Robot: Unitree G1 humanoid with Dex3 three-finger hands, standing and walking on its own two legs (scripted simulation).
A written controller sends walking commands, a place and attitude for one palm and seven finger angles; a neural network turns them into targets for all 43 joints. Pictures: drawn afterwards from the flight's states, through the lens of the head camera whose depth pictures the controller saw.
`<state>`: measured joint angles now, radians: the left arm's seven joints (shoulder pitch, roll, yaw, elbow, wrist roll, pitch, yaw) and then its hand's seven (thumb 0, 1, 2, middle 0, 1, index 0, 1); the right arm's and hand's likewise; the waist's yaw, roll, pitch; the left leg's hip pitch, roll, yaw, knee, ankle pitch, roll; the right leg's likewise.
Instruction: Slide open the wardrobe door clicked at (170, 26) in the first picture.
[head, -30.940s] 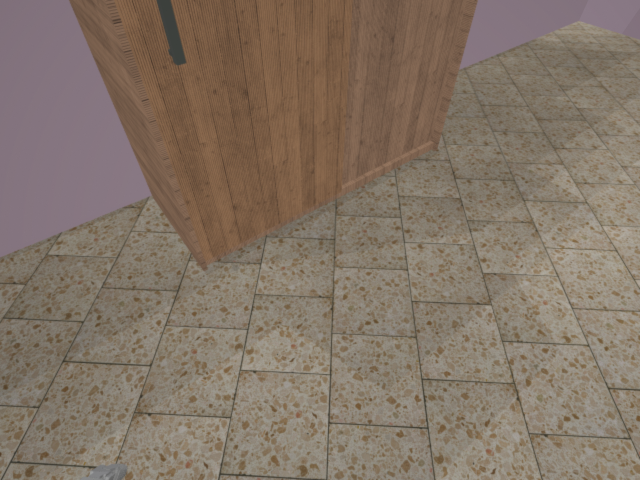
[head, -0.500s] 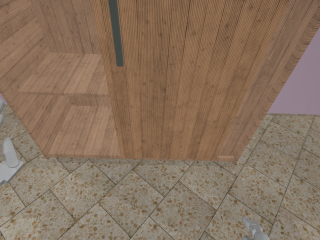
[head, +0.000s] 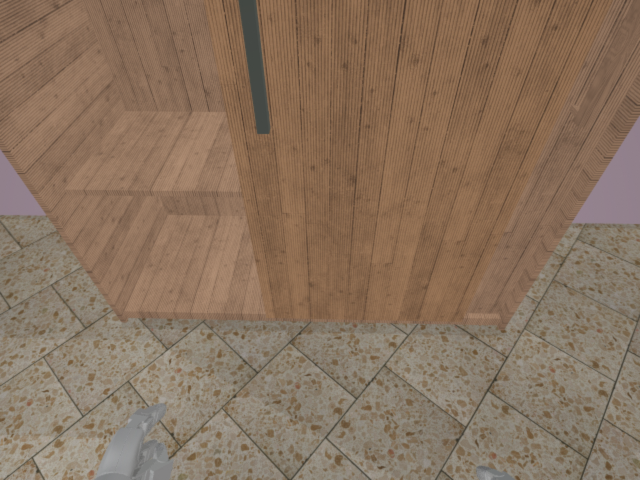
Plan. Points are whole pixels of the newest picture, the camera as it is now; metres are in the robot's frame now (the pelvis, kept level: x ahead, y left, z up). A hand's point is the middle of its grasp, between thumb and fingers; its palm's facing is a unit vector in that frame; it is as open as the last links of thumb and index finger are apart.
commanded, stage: let the arm hang, fingers relaxed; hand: left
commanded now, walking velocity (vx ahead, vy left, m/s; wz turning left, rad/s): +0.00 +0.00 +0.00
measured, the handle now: (255, 42) +0.75 +0.14 +0.23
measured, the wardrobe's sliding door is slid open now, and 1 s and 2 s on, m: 0.52 0.52 0.52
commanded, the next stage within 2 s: look to check the result in 0.90 s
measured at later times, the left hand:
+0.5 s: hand out of the picture +0.01 +0.21 -0.15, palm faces -0.08 -0.97 -0.21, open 7.3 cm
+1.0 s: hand out of the picture +0.06 +0.20 -0.15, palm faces -0.09 -0.98 -0.20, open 7.3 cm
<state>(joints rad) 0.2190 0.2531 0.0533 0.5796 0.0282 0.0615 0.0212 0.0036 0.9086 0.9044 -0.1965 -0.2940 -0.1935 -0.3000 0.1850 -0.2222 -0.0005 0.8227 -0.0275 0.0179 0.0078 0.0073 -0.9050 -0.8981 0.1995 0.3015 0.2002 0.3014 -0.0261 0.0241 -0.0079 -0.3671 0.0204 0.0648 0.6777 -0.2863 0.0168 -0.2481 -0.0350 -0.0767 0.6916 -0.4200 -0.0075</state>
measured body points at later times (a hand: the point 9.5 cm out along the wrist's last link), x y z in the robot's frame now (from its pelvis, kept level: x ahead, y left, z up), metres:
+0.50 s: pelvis +0.02 +0.02 +0.02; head +0.06 +0.02 +0.47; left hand +0.01 +0.26 -0.14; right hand +0.03 -0.21 -0.13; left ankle +0.05 +0.11 -0.72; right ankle -0.03 -0.11 -0.72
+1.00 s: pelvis +0.03 +0.03 +0.03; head +0.05 +0.03 +0.47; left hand +0.06 +0.26 -0.14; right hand +0.02 -0.20 -0.13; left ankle +0.05 +0.11 -0.72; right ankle -0.03 -0.11 -0.72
